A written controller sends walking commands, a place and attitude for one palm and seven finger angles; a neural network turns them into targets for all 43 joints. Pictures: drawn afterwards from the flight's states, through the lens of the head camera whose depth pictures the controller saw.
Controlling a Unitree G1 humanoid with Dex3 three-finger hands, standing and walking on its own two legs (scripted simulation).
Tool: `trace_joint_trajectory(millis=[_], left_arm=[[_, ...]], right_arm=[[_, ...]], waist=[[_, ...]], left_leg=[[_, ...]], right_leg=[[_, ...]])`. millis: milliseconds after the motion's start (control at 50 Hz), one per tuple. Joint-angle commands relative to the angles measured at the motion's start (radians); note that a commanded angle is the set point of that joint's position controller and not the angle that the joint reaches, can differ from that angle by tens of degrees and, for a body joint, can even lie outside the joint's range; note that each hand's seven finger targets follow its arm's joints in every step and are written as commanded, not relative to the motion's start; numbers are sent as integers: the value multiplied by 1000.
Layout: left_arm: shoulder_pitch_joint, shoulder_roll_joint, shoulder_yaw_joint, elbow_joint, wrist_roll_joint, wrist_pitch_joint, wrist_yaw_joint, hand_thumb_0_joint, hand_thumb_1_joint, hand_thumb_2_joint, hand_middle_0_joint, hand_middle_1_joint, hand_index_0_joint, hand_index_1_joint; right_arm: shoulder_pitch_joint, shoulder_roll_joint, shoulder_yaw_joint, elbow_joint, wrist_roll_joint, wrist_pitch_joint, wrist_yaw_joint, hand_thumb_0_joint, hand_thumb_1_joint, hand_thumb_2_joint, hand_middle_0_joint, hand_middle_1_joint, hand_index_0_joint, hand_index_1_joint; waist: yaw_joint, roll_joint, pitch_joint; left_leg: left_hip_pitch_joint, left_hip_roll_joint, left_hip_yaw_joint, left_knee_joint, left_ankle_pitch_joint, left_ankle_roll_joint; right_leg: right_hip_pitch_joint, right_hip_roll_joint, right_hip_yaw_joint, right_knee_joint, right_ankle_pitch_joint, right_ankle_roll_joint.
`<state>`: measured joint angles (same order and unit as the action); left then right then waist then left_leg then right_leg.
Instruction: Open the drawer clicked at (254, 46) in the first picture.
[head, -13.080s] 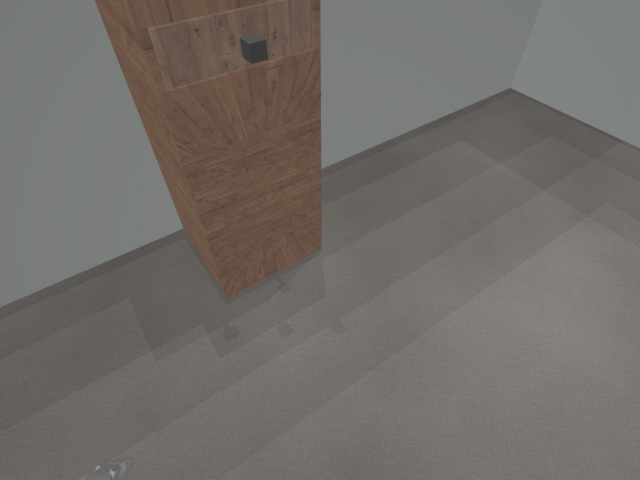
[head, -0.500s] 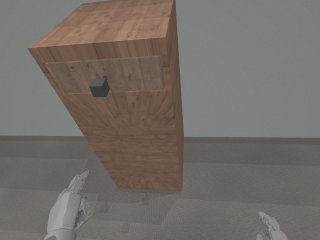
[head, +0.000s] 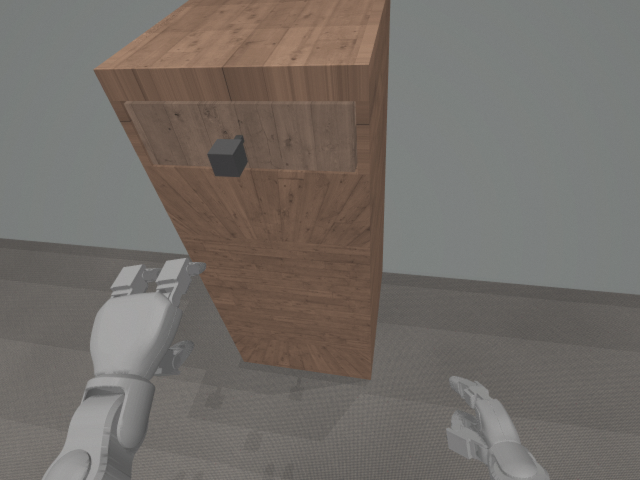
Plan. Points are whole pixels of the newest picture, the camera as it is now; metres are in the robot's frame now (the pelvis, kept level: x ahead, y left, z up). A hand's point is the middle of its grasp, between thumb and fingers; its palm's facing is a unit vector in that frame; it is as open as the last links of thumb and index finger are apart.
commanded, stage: raise the hand with hooked fingers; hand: left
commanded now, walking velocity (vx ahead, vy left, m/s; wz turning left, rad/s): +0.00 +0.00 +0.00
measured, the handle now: (232, 150) +0.56 +0.23 +0.14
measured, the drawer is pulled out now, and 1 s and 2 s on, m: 0.00 0.00 0.00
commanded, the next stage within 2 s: move the hooked fingers above the handle in 1.24 s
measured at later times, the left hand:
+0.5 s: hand (102, 269) +0.27 +0.28 +0.17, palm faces +0.15 -0.05 -0.99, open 13.3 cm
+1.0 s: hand (80, 232) +0.28 +0.28 +0.22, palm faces +0.05 -0.02 -1.00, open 13.9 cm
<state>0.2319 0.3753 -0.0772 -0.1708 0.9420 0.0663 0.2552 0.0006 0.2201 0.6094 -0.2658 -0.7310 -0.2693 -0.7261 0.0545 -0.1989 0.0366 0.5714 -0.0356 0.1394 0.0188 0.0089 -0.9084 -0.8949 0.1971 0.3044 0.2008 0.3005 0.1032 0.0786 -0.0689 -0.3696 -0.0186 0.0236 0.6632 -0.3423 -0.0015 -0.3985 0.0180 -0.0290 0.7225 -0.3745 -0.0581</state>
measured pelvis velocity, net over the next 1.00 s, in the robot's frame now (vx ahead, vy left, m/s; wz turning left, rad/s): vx -0.03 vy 0.05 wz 0.01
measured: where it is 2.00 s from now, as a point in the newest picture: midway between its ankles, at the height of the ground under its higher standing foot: outside the picture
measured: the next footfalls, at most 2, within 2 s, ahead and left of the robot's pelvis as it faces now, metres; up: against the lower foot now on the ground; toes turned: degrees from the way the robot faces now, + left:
none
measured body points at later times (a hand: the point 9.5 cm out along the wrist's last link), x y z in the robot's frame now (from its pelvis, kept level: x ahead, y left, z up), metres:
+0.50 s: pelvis -0.02 +0.04 +0.02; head -0.03 +0.00 +0.47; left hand +0.26 +0.28 +0.23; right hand +0.21 -0.17 -0.07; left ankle +0.00 +0.13 -0.72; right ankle +0.00 -0.08 -0.72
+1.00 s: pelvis -0.03 +0.05 +0.02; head -0.03 +0.01 +0.47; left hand +0.27 +0.28 +0.27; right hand +0.18 -0.17 -0.08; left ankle +0.00 +0.13 -0.72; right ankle +0.00 -0.08 -0.72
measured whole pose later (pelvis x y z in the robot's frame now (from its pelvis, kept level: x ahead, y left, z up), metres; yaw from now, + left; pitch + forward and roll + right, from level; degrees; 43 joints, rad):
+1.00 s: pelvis -0.03 +0.05 +0.02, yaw +1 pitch -3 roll +0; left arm -0.28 0.66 0.02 -0.12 0.76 0.02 -0.32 0.00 -0.50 0.30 -0.32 -1.20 -0.32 -1.20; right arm 0.13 -0.29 0.04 0.60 0.03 0.12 0.02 0.01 -0.91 -0.90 0.20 0.30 0.20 0.30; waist 0.08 0.10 0.03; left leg -0.19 -0.06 0.02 0.40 -0.17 0.06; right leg -0.20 -0.02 -0.02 0.44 -0.19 0.00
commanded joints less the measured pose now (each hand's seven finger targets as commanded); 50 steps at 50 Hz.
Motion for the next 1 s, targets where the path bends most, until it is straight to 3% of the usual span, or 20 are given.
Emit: trace_joint_trajectory(millis=[0,20,60,120,160,220,320,360,400,420,500,600,640,720,740,760,820,880,960,980], left_arm=[[3,237,154,-145,-3,45,-61,0,13,520,-263,-870,-263,-870],[-22,235,144,-172,3,48,-70,0,-10,510,-265,-885,-265,-885],[-105,288,177,-225,22,42,-77,0,-57,490,-268,-915,-268,-915],[-231,311,204,-322,-2,19,-73,0,-127,460,-273,-960,-273,-960],[-246,303,207,-338,-34,-15,-76,0,-173,440,-277,-990,-277,-990],[-272,270,177,-297,-65,-33,-102,0,-243,410,-282,-1035,-282,-1035],[-419,299,147,-168,-65,23,-188,0,-360,360,-290,-1110,-290,-1110],[-495,356,173,-169,-63,35,-222,0,-407,340,-293,-1140,-293,-1140],[-569,398,199,-188,-63,40,-253,0,-453,320,-297,-1170,-297,-1170],[-614,395,181,-192,-63,32,-270,0,-477,310,-298,-1185,-298,-1185],[-697,451,232,-229,-98,2,-317,0,-500,300,-300,-1200,-300,-1200],[-793,479,252,-94,-120,21,-379,0,-500,300,-300,-1200,-300,-1200],[-848,479,230,-25,-129,38,-411,0,-500,300,-300,-1200,-300,-1200],[-989,525,223,-50,-127,39,-475,0,-500,300,-300,-1200,-300,-1200],[-1007,527,215,-63,-128,33,-490,0,-500,300,-300,-1200,-300,-1200],[-972,505,200,-59,-132,27,-505,0,-500,300,-300,-1200,-300,-1200],[-839,458,181,-35,-160,9,-554,0,-500,300,-300,-1200,-300,-1200],[-821,508,240,-82,-179,-26,-563,0,-500,300,-300,-1200,-300,-1200],[-889,591,341,-160,-190,-84,-510,0,-500,300,-300,-1200,-300,-1200],[-903,601,355,-177,-192,-95,-493,0,-500,300,-300,-1200,-300,-1200]], right_arm=[[-158,-123,-32,-184,20,-33,-15,0,-900,-900,200,300,200,300],[-158,-117,-23,-185,22,-32,-15,0,-900,-900,200,300,200,300],[-162,-123,-23,-178,21,-31,-17,0,-900,-900,200,300,200,300],[-165,-127,-37,-179,23,-40,-27,0,-900,-900,200,300,200,300],[-151,-134,-48,-164,27,-54,-32,0,-900,-900,200,300,200,300],[-140,-135,-57,-136,35,-66,-29,0,-900,-900,200,300,200,300],[-150,-150,-54,-116,57,-46,-25,0,-900,-900,200,300,200,300],[-154,-158,-56,-119,61,-39,-29,0,-900,-900,200,300,200,300],[-182,-156,-48,-129,66,-40,-28,0,-900,-900,200,300,200,300],[-173,-152,-43,-122,59,-42,-27,0,-900,-900,200,300,200,300],[-182,-150,-41,-129,60,-54,-22,0,-900,-900,200,300,200,300],[-171,-162,-32,-111,66,-50,-14,0,-900,-900,200,300,200,300],[-152,-170,-29,-104,67,-44,-14,0,-900,-900,200,300,200,300],[-151,-178,-30,-122,69,-58,-11,0,-900,-900,200,300,200,300],[-147,-180,-34,-127,71,-59,-13,0,-900,-900,200,300,200,300],[-137,-179,-36,-132,70,-61,-12,0,-900,-900,200,300,200,300],[-120,-178,-36,-143,72,-64,-3,0,-900,-900,200,300,200,300],[-116,-190,-39,-150,71,-65,-1,0,-900,-900,200,300,200,300],[-98,-188,-43,-145,61,-81,-2,0,-900,-900,200,300,200,300],[-98,-188,-46,-141,60,-86,-3,0,-900,-900,200,300,200,300]], waist=[[20,-166,-116],[22,-144,-119],[22,-67,-139],[18,2,-196],[6,-6,-197],[-11,-40,-133],[-24,-90,-37],[-15,-76,-60],[-7,-19,-107],[-8,-10,-125],[-2,42,-158],[-8,-10,-66],[-14,-38,-50],[-14,-22,-166],[-17,-3,-186],[-16,-22,-194],[-16,-59,-161],[-11,-73,-119],[2,-33,-160],[4,4,-177]], left_leg=[[20,-20,1,-139,226,34],[31,-19,2,-154,230,34],[67,-13,0,-178,256,30],[135,-9,-11,-195,287,35],[179,-8,-19,-205,336,36],[205,-3,-27,-228,344,33],[192,3,-25,-289,263,27],[206,3,-30,-309,259,29],[232,7,-44,-317,265,27],[242,5,-47,-323,277,25],[280,13,-68,-332,334,19],[231,21,-71,-360,290,10],[217,18,-65,-365,261,10],[246,8,-70,-350,249,15],[265,9,-70,-343,260,17],[274,6,-73,-336,279,20],[255,13,-66,-335,267,24],[220,15,-61,-339,265,29],[235,11,-74,-337,288,28],[245,8,-73,-331,305,26]], right_leg=[[247,-35,143,-201,362,42],[259,-39,130,-205,354,41],[280,-38,119,-218,351,34],[304,-38,106,-241,339,29],[300,-30,88,-251,381,28],[260,-24,56,-276,347,29],[239,-22,28,-322,226,31],[271,-20,30,-331,216,29],[297,-11,34,-327,211,23],[311,-19,26,-325,211,22],[332,-5,24,-331,251,18],[290,-1,6,-351,211,18],[277,-10,-1,-356,189,20],[300,-15,7,-340,181,20],[295,-16,10,-339,189,20],[294,-15,9,-338,203,21],[279,-18,0,-338,198,24],[275,-19,-1,-341,203,25],[293,-16,0,-340,201,22],[299,-16,4,-339,210,21]])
